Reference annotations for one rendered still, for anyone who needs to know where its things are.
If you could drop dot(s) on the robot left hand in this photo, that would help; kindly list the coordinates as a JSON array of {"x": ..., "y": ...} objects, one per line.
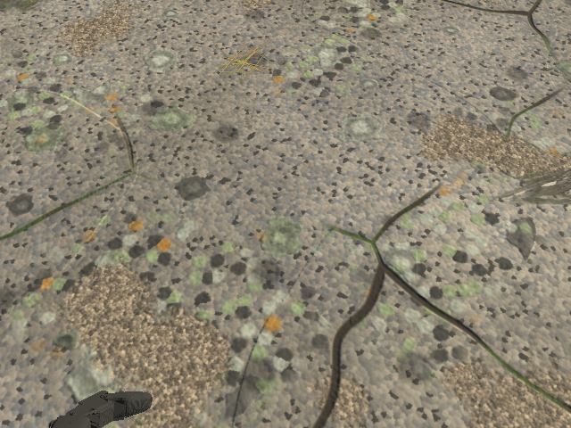
[{"x": 102, "y": 408}]

